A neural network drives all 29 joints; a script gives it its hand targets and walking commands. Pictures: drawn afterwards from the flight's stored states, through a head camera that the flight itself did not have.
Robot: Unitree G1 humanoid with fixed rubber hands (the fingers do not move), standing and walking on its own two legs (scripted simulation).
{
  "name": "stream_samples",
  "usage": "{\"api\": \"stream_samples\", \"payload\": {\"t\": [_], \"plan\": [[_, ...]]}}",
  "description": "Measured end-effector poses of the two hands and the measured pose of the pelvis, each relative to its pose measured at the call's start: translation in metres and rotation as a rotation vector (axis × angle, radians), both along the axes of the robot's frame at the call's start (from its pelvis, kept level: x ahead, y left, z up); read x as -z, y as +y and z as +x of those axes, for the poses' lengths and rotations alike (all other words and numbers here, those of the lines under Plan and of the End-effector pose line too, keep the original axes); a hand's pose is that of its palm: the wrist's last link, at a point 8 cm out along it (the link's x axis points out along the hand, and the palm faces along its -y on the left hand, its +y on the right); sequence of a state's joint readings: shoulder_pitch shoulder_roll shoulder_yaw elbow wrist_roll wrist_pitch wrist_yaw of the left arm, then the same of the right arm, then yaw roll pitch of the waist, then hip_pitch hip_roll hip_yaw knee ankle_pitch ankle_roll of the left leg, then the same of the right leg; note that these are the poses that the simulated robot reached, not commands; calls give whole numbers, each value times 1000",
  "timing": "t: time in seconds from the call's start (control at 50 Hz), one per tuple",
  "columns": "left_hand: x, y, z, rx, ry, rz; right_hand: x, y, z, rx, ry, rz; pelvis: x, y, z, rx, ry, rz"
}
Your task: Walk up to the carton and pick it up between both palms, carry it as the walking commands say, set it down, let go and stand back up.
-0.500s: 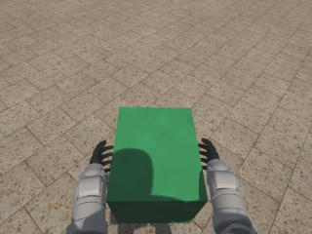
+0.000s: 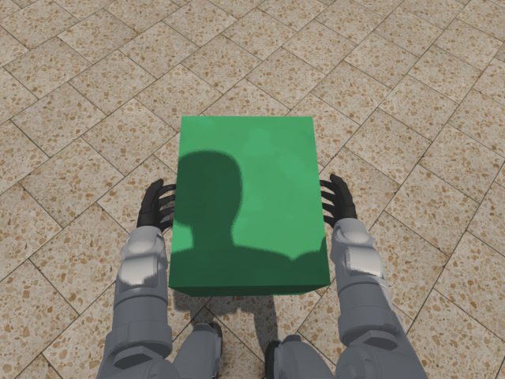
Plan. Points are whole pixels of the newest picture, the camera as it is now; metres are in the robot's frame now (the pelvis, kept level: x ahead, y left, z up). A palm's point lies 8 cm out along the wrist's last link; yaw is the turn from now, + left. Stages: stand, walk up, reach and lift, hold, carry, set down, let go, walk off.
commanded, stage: set down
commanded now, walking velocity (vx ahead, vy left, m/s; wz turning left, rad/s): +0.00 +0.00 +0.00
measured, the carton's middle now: (247, 214) +0.40 +0.02 -0.12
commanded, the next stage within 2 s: none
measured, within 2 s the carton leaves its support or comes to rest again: neither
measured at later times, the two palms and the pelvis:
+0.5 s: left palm (166, 226) +0.38 +0.18 -0.14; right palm (328, 220) +0.40 -0.14 -0.13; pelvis -0.02 +0.01 -0.07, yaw -1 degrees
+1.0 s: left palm (173, 224) +0.41 +0.18 -0.22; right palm (315, 221) +0.43 -0.13 -0.22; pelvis -0.03 +0.00 -0.15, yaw -1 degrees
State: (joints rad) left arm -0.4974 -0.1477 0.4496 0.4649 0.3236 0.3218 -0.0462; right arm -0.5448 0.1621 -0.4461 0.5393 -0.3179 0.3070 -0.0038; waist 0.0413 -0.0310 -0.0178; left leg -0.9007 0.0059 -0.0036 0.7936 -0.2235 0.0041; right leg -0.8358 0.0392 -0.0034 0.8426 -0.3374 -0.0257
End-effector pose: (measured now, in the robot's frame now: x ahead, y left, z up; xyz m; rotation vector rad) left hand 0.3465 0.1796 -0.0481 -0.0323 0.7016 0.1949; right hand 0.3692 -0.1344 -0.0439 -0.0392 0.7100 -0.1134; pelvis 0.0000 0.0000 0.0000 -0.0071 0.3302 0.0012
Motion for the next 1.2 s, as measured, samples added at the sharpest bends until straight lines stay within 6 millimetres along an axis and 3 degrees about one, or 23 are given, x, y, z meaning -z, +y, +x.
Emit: {"api": "stream_samples", "payload": {"t": [0.38, 1.2], "plan": [[67, 1, 24, -8, -9, -15, 66, 1, 25, 17, -13, 23, 53, 12, -15, 13, 213, -4], [208, 4, 76, 30, 3, 5, 206, 3, 69, 34, -11, 29, 177, 5, -33, 21, 429, -14]]}}
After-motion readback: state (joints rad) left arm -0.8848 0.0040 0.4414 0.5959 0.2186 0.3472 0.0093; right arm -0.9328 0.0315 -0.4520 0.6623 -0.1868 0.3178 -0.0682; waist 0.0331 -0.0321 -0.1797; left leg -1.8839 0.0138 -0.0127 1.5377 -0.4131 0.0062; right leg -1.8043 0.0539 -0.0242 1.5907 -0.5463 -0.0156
